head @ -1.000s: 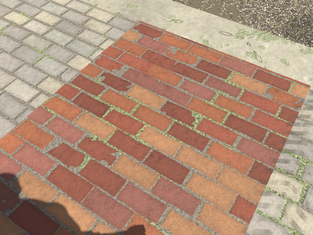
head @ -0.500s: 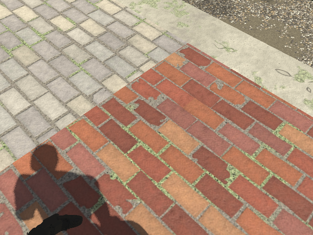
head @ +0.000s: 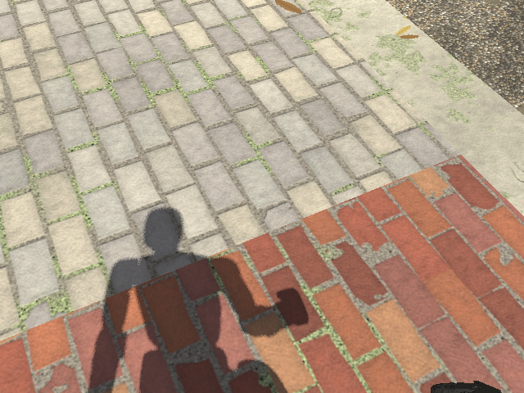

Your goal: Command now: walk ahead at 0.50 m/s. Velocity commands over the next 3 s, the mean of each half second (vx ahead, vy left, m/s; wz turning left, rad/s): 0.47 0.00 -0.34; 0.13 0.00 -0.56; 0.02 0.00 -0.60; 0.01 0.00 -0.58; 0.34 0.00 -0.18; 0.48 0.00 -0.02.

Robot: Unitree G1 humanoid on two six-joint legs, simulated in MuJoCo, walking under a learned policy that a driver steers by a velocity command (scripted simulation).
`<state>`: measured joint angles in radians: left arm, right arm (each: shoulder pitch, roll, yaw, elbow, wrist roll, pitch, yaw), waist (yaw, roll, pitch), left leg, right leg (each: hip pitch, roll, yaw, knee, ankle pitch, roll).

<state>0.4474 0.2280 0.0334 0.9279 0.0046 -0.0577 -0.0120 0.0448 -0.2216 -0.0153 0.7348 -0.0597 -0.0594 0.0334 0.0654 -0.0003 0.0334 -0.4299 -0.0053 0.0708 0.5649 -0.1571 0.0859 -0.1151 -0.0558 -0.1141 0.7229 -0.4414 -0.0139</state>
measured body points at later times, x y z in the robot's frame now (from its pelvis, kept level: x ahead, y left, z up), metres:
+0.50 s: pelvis +0.25 -0.03 -0.01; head +0.29 -0.04 +0.44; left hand +0.48 +0.15 -0.12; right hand +0.17 -0.27 -0.15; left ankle +0.09 +0.08 -0.71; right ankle +0.34 -0.11 -0.73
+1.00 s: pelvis +0.36 -0.04 +0.01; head +0.39 -0.06 +0.46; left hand +0.57 +0.17 -0.10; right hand +0.36 -0.35 -0.10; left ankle +0.46 +0.06 -0.69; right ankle +0.35 -0.11 -0.73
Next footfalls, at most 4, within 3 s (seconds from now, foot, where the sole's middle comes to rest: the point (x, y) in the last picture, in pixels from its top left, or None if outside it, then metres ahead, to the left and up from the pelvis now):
0.50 right None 0.38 -0.13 -0.76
1.08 left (271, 381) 0.49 0.02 -0.76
1.56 right None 0.31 -0.11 -0.76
2.10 left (295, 390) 0.47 -0.03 -0.76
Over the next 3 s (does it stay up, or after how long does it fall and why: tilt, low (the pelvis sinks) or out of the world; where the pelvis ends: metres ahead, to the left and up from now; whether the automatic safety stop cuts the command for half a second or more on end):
stays up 0.46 -0.43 0.01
